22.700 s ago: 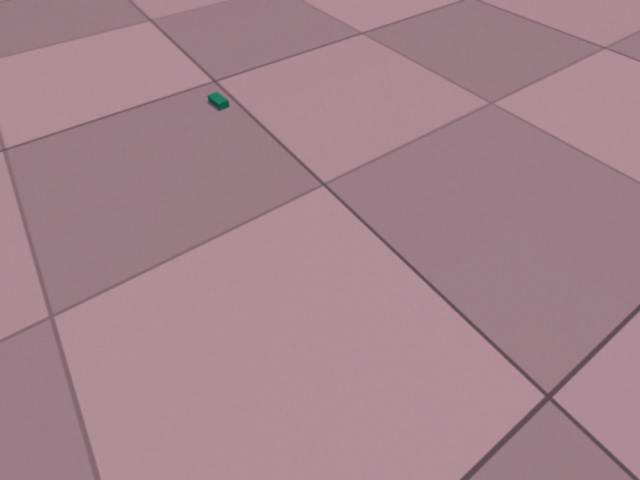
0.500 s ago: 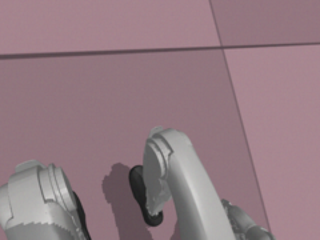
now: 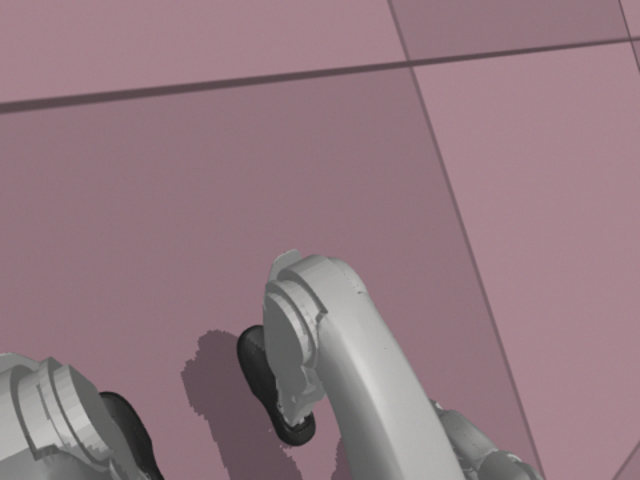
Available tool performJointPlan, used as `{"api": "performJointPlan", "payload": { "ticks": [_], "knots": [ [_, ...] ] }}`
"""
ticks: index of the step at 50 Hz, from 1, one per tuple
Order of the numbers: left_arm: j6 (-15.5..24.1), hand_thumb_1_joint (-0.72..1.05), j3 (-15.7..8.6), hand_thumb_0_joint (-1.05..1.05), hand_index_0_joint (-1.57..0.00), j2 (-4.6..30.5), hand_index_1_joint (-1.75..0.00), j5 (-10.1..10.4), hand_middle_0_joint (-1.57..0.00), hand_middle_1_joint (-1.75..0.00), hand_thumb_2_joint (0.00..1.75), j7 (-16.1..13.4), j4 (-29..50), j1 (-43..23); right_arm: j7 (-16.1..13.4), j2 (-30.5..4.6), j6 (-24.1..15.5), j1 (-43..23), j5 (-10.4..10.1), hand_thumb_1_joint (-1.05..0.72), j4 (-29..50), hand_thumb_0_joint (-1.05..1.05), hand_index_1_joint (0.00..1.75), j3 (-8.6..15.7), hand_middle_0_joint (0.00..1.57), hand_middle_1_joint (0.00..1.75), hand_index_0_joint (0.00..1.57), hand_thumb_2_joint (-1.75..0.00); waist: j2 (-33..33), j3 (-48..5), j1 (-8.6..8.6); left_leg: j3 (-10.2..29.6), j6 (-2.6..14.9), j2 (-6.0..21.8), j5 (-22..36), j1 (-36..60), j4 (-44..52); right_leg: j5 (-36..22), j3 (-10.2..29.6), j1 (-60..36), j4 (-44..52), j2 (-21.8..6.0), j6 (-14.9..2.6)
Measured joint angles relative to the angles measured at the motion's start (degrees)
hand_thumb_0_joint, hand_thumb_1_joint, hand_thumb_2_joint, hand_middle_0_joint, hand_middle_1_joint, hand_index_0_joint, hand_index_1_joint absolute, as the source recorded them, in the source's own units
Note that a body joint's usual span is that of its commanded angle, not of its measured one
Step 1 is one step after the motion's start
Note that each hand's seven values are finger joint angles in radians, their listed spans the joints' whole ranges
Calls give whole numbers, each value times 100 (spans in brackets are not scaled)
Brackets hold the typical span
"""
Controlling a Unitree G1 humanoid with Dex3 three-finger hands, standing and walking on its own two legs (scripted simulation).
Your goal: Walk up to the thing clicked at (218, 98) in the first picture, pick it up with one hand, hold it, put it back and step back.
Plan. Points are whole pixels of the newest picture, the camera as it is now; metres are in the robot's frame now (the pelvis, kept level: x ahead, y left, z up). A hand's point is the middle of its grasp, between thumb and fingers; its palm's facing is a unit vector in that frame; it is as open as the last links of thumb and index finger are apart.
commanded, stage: rest palm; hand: left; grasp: from above
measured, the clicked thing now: out of the picture +0.47 +0.38 -0.29
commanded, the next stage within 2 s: close in 2.00 s
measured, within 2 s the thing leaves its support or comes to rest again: neither
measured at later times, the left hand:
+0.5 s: hand out of the picture +0.44 +0.37 -0.24, palm faces -0.44 -0.16 -0.88, open 14.1 cm
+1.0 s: hand out of the picture +0.45 +0.37 -0.25, palm faces -0.46 -0.16 -0.87, open 14.0 cm
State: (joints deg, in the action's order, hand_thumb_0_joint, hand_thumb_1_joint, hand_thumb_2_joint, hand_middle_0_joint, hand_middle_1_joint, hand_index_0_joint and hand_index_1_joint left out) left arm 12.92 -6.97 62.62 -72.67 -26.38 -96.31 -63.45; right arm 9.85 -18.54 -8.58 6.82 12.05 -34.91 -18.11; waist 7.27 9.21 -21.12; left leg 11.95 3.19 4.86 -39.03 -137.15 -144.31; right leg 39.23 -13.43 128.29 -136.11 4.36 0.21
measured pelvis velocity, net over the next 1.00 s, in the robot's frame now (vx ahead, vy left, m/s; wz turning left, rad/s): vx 0.00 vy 0.00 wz -0.03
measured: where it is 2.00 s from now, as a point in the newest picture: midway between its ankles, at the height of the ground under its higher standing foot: (218, 441)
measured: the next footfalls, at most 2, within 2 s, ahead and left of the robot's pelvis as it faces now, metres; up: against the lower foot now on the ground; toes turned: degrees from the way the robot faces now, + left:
none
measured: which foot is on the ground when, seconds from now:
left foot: down 0.00-1.00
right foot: down 0.00-1.00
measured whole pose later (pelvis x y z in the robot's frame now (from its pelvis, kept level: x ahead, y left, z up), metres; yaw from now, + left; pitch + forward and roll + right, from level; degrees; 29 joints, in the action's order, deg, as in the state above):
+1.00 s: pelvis +0.00 +0.00 +0.00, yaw -2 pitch +27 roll -16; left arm 16.2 -6.3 67.5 -72.9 -28.2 -96.0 -62.7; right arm 10.5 -20.0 -9.2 3.7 13.3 -33.6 -21.8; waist 10.1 12.1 -21.2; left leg 14.6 2.7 4.8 -40.5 -135.4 -145.2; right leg 39.6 -15.4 125.8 -135.2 5.2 0.5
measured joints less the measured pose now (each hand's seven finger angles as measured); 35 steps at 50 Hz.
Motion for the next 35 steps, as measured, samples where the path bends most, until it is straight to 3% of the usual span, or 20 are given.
{"api": "performJointPlan", "payload": {
  "ticks": [8, 15, 25, 35],
  "knots": [
    [308, -50, -74, 0, -9, 189, -98, -7, -10, -98, 95, 32, 109, 160, -23, -63, 65, -124, 47, -90, 9, 0, 30, -90, 20, 30, 20, -89, 112, 103, 41, 97, -49, -3, -118, 121, -26, 77, -74, -125, 25, 27, -23],
    [481, -51, 74, 0, -9, 255, -97, -78, -10, -97, 97, -139, 118, 120, 8, -120, 58, -300, 113, -90, 27, 0, 30, -96, 20, 30, 20, -89, 203, 123, 105, 167, -38, -15, -154, 150, -68, 98, -126, -202, 47, 45, 6],
    [403, -49, 185, 0, -9, 253, -98, -257, -10, -98, 95, -406, -63, 20, 74, -114, -50, -383, 143, -90, 97, 0, 30, -133, 20, 30, 20, -90, 273, 85, 81, 208, -18, -37, -113, 138, -95, 64, -159, -238, 62, 46, 35],
    [234, -48, 148, 0, -10, 368, -99, -163, -10, -100, 94, -383, -137, -45, 77, -133, -137, -315, 127, -91, 120, 0, 30, -245, 20, 30, 20, -90, 275, 172, 15, 194, -6, -21, -80, 107, -89, 19, -146, -190, 62, 55, 44]
  ]
}}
